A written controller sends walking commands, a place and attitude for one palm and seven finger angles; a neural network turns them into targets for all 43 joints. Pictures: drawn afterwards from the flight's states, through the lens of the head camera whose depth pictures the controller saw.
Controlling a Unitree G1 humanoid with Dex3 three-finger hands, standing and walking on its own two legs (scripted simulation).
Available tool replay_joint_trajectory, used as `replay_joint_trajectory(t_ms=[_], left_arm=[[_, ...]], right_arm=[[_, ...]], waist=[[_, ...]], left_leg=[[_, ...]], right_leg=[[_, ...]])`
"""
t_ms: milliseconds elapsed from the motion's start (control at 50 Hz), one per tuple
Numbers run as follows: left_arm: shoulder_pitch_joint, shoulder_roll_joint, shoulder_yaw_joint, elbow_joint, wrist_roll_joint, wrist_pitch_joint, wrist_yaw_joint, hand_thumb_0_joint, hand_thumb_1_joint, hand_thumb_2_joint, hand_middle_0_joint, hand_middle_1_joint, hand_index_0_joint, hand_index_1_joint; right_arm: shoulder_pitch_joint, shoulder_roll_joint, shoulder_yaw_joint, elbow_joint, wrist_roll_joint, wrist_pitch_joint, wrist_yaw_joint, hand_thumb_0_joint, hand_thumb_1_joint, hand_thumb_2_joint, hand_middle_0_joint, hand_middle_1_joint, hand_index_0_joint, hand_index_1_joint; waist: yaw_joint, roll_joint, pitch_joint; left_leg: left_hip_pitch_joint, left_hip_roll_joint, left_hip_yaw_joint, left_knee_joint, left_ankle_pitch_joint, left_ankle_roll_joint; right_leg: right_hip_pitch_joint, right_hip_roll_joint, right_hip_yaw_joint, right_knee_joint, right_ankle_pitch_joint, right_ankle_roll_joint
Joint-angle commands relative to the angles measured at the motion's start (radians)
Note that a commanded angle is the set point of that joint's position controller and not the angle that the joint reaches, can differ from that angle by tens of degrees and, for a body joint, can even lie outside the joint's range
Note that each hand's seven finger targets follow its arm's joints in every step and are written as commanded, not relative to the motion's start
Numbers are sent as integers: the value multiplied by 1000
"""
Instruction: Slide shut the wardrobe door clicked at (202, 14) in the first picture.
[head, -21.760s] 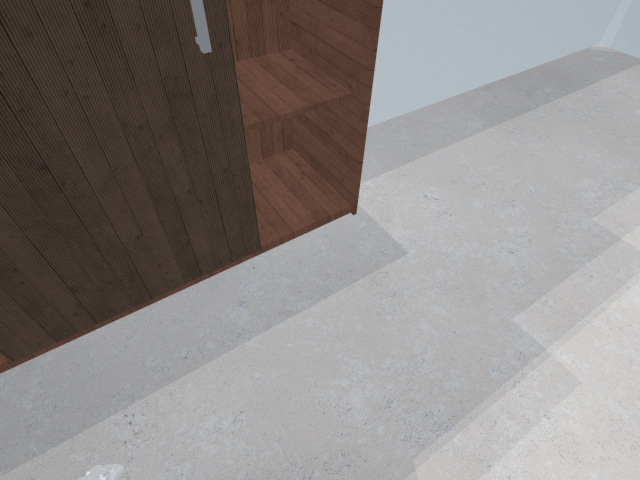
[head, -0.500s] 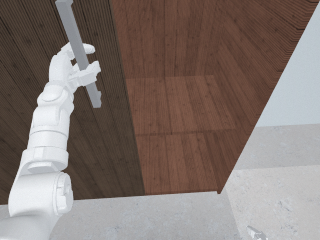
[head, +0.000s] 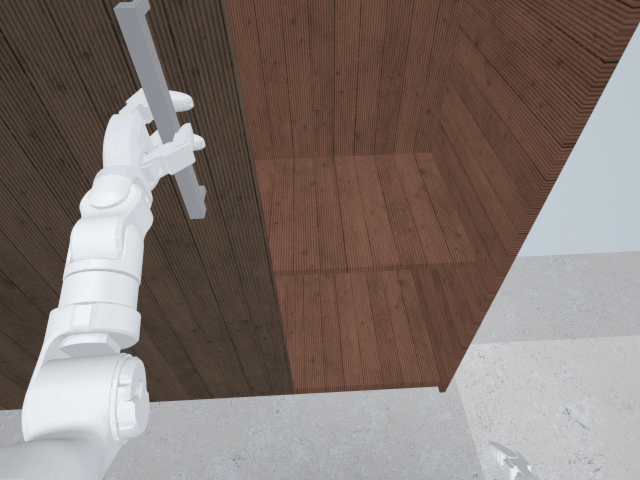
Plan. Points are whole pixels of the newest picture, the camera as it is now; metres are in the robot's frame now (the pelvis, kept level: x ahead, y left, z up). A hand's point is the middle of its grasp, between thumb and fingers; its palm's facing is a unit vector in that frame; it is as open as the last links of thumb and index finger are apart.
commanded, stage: grip the handle and tug to test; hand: left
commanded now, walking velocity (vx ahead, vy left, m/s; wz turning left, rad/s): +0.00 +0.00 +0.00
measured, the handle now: (173, 123) +0.49 +0.20 +0.23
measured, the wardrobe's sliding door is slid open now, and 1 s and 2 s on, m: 0.46 0.46 0.43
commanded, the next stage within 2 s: tug the door sideways, standing still in 0.28 s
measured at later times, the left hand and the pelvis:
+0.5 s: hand (185, 150) +0.43 +0.17 +0.22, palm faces +0.09 -1.00 -0.01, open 5.9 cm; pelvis +0.04 +0.00 +0.00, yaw +0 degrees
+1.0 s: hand (192, 149) +0.43 +0.17 +0.22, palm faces +0.19 -0.98 -0.04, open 5.9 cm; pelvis +0.01 +0.01 +0.00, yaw +4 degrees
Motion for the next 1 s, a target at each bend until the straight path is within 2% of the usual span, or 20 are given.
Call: replay_joint_trajectory(t_ms=[0, 120, 160, 220, 260, 360, 420, 460, 500, 540, 560, 600, 640, 680, 720, 740, 780, 840, 900, 980], left_arm=[[-423, 136, -5, -343, -25, -62, -31, 0, 900, 900, -450, -1400, -450, -1400], [-285, 143, 17, -491, -31, -32, -28, 0, 900, 900, -450, -1400, -450, -1400], [-217, 165, 52, -540, -39, -13, -29, 0, 900, 900, -450, -1400, -450, -1400], [-145, 134, 29, -632, -40, 16, -30, 0, 900, 900, -450, -1400, -450, -1400], [-91, 148, 58, -641, -52, 46, -27, 0, 900, 900, -450, -1400, -450, -1400], [-27, 151, 71, -754, -58, 88, -21, 0, 900, 900, -450, -1400, -450, -1400], [-234, 173, 44, -633, -47, 110, -10, 0, 900, 900, -450, -1400, -450, -1400], [-301, 86, -16, -609, -50, 118, 2, 0, 900, 900, -450, -1400, -450, -1400], [-336, 42, -56, -598, -37, 136, 15, 0, 900, 900, -450, -1400, -450, -1400], [-402, 19, -90, -633, -22, 128, 31, 0, 900, 900, -450, -1400, -450, -1400], [-399, -6, -111, -599, -20, 128, 35, 0, 900, 900, -450, -1400, -450, -1400], [-430, -56, -155, -579, -21, 112, 35, 0, 900, 900, -450, -1400, -450, -1400], [-464, -95, -191, -565, -18, 87, 39, 0, 900, 900, -450, -1400, -450, -1400], [-483, -133, -216, -536, -19, 75, 38, 0, 900, 900, -450, -1400, -450, -1400], [-525, -140, -235, -538, -11, 63, 39, 0, 900, 900, -450, -1400, -450, -1400], [-551, -154, -246, -533, -15, 55, 39, 0, 900, 900, -450, -1400, -450, -1400], [-566, -191, -271, -492, -16, 46, 38, 0, 900, 900, -450, -1400, -450, -1400], [-637, -224, -304, -478, -10, 15, 50, 0, 900, 900, -450, -1400, -450, -1400], [-679, -269, -344, -451, -5, -11, 61, 0, 900, 900, -450, -1400, -450, -1400], [-717, -279, -345, -398, -6, -39, 73, 0, 900, 900, -450, -1400, -450, -1400]], right_arm=[[-93, -114, -47, -160, 7, -47, -4, 0, -900, -900, 200, 300, 200, 300], [-126, -113, -48, -186, 2, -33, 9, 0, -900, -900, 200, 300, 200, 300], [-138, -114, -51, -196, 3, -27, 13, 0, -900, -900, 200, 300, 200, 300], [-164, -107, -48, -213, 4, -18, 17, 0, -900, -900, 200, 300, 200, 300], [-168, -110, -48, -214, 4, -11, 19, 0, -900, -900, 200, 300, 200, 300], [-189, -104, -46, -228, 1, -1, 24, 0, -900, -900, 200, 300, 200, 300], [-181, -115, -41, -185, 1, 13, 8, 0, -900, -900, 200, 300, 200, 300], [-172, -110, -46, -174, 0, 4, 3, 0, -900, -900, 200, 300, 200, 300], [-154, -105, -50, -162, -3, 6, 1, 0, -900, -900, 200, 300, 200, 300], [-149, -100, -54, -153, -9, 8, 7, 0, -900, -900, 200, 300, 200, 300], [-153, -97, -53, -147, -8, 9, 7, 0, -900, -900, 200, 300, 200, 300], [-167, -92, -50, -146, -8, 9, 6, 0, -900, -900, 200, 300, 200, 300], [-172, -87, -46, -139, -10, 8, 6, 0, -900, -900, 200, 300, 200, 300], [-165, -84, -42, -134, -14, 7, 5, 0, -900, -900, 200, 300, 200, 300], [-157, -82, -43, -126, -18, 10, 8, 0, -900, -900, 200, 300, 200, 300], [-155, -82, -44, -126, -18, 7, 10, 0, -900, -900, 200, 300, 200, 300], [-161, -78, -44, -124, -15, 3, 9, 0, -900, -900, 200, 300, 200, 300], [-152, -73, -40, -113, -18, -10, 13, 0, -900, -900, 200, 300, 200, 300], [-134, -72, -43, -96, -18, -26, 19, 0, -900, -900, 200, 300, 200, 300], [-118, -74, -46, -78, -21, -47, 22, 0, -900, -900, 200, 300, 200, 300]], waist=[[10, -19, -345], [39, 5, -370], [48, -28, -374], [56, 19, -377], [60, -20, -361], [68, 1, -383], [27, -16, -291], [4, -32, -303], [-1, 8, -348], [-6, 38, -404], [-10, -10, -394], [-18, -33, -370], [-26, -25, -345], [-28, -19, -349], [-27, 38, -378], [-35, -11, -384], [-40, -20, -365], [-48, 38, -353], [-57, 44, -368], [-60, 31, -373]], left_leg=[[174, -16, -25, -7, 463, 32], [196, -10, -24, 4, 602, 26], [200, -7, -19, 2, 627, 28], [214, -4, -20, 10, 699, 23], [210, 0, -20, 10, 713, 22], [226, -1, -22, 19, 788, 17], [187, -13, -14, 11, 624, 23], [214, -12, -20, 22, 644, 27], [255, -13, -23, 54, 782, 23], [290, -13, -32, 67, 822, 18], [285, -12, -39, 62, 791, 18], [269, -17, -39, 44, 678, 20], [261, -21, -41, 38, 631, 24], [273, -19, -48, 46, 685, 24], [306, -16, -57, 62, 741, 17], [307, -12, -68, 59, 733, 15], [298, -13, -67, 48, 661, 16], [303, -13, -80, 37, 598, 5], [337, -3, -100, 44, 640, -11], [323, -6, -103, 34, 575, -14]], right_leg=[[108, 22, -9, 1, 438, -24], [160, 18, -13, 15, 524, -25], [174, 20, -12, 16, 562, -20], [180, 15, -16, 23, 583, -21], [178, 18, -19, 24, 605, -17], [196, 15, -21, 34, 653, -17], [133, 21, -16, 2, 565, -18], [108, 23, -20, 6, 574, -17], [103, 21, -22, 27, 647, -15], [105, 18, -21, 33, 656, -16], [97, 20, -23, 30, 633, -15], [87, 20, -23, 18, 572, -17], [79, 19, -22, 13, 548, -21], [71, 19, -25, 25, 573, -20], [61, 16, -23, 32, 565, -24], [55, 20, -28, 32, 556, -22], [37, 22, -26, 24, 511, -21], [7, 24, -26, 15, 439, -28], [-30, 28, -30, 20, 416, -28], [-42, 31, -30, 13, 376, -29]])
